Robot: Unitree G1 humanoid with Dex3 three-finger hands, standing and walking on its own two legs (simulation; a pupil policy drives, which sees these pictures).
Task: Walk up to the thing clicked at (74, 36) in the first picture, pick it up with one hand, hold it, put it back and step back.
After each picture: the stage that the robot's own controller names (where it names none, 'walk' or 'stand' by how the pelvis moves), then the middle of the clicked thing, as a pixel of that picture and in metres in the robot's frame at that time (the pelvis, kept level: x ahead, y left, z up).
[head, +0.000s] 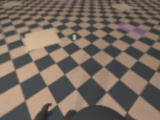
stand; (74, 37) +1.81 +0.42 -0.72
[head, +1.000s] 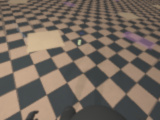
walk; (79, 42) +1.69 +0.19 -0.70
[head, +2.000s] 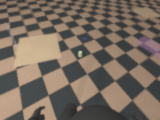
walk; (80, 54) +1.09 +0.15 -0.71
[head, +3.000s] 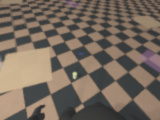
walk; (74, 75) +0.67 +0.18 -0.71
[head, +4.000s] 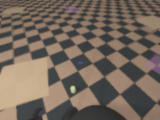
walk; (73, 89) +0.46 +0.21 -0.70
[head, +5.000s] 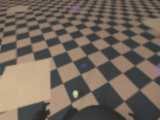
stand; (75, 94) +0.39 +0.17 -0.72
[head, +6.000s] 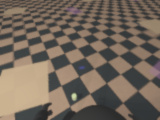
stand; (74, 97) +0.36 +0.18 -0.72
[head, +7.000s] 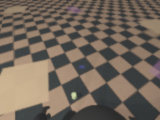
stand; (74, 95) +0.37 +0.18 -0.73
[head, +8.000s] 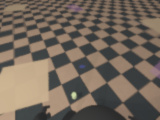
stand; (74, 95) +0.36 +0.18 -0.73
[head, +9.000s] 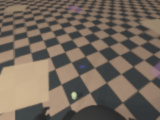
stand; (74, 95) +0.37 +0.17 -0.73
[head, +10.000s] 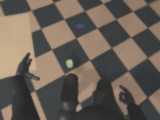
go down; (69, 63) +0.43 +0.20 -0.43
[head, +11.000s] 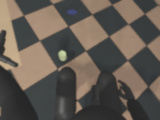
go down; (62, 56) +0.44 +0.23 -0.30
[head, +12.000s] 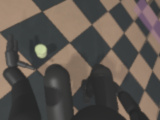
close in; (41, 51) +0.42 +0.27 -0.22
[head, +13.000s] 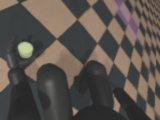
close; (25, 50) +0.42 +0.28 -0.22
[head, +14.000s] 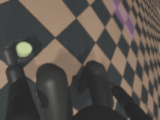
lift; (24, 50) +0.40 +0.28 -0.22
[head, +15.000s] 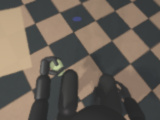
lift; (58, 67) +0.31 +0.23 -0.07
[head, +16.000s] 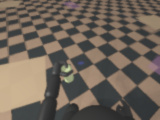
hold; (67, 73) +0.32 +0.16 +0.01
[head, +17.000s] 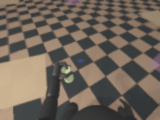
hold; (67, 74) +0.32 +0.16 -0.02
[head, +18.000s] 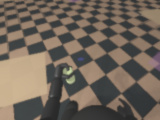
crouch; (69, 75) +0.32 +0.15 -0.04
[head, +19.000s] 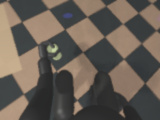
crouch; (54, 52) +0.44 +0.23 -0.12
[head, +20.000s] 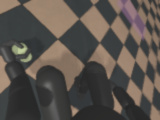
lower; (23, 53) +0.41 +0.30 -0.22
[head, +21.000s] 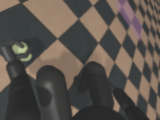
lower; (23, 52) +0.41 +0.30 -0.23
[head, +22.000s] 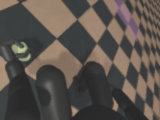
lower; (22, 52) +0.41 +0.30 -0.23
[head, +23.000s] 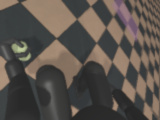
lower; (22, 51) +0.41 +0.30 -0.23
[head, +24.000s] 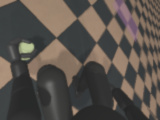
draw back; (25, 51) +0.41 +0.28 -0.23
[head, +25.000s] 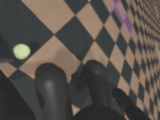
rise; (21, 52) +0.39 +0.28 -0.22
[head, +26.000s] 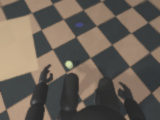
walk; (69, 64) +0.42 +0.21 -0.42
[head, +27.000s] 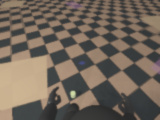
stand; (73, 94) +0.36 +0.17 -0.66
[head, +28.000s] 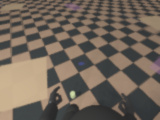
stand; (72, 94) +0.37 +0.18 -0.67
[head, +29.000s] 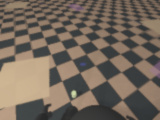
stand; (73, 94) +0.38 +0.17 -0.71
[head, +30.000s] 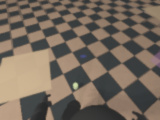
walk; (75, 86) +0.40 +0.15 -0.70
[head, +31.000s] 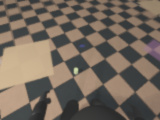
walk; (76, 71) +0.61 +0.16 -0.71
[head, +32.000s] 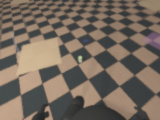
walk; (80, 59) +0.93 +0.24 -0.70
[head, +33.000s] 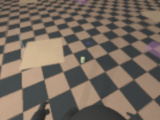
stand; (82, 60) +1.00 +0.14 -0.71
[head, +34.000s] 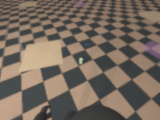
stand; (81, 61) +1.01 +0.17 -0.73
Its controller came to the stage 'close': yes
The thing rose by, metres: 0.69
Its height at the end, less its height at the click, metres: +0.00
